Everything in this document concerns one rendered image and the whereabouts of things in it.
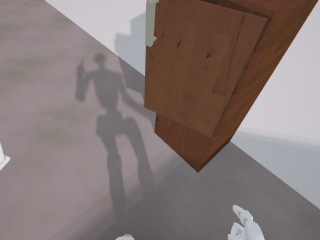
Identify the robot right hand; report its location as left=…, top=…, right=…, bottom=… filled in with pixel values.
left=228, top=205, right=265, bottom=240

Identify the cupboard door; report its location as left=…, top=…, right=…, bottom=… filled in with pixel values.
left=144, top=0, right=268, bottom=137

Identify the robot left hand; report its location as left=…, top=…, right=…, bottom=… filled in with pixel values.
left=0, top=141, right=10, bottom=171

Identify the handle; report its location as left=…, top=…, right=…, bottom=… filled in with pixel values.
left=145, top=0, right=159, bottom=47

